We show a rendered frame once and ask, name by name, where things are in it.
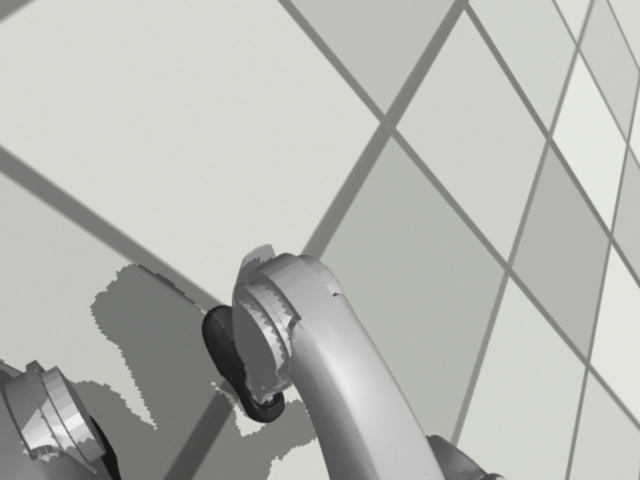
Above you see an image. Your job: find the left robot foot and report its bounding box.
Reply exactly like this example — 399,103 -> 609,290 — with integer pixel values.
89,415 -> 122,480

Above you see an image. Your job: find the right robot hand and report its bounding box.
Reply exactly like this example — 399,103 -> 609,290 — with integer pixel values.
426,435 -> 487,480

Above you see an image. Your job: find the right robot foot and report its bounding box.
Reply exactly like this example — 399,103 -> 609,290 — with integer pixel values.
202,305 -> 285,423

